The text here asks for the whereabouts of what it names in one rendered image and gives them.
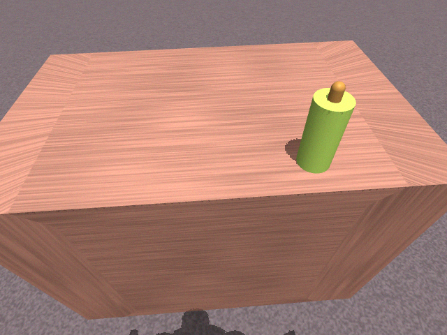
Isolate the bottle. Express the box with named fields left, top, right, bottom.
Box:
left=296, top=81, right=356, bottom=174

